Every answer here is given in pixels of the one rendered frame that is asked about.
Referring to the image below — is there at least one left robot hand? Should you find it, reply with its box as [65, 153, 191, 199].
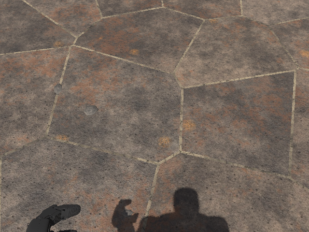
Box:
[26, 204, 81, 232]

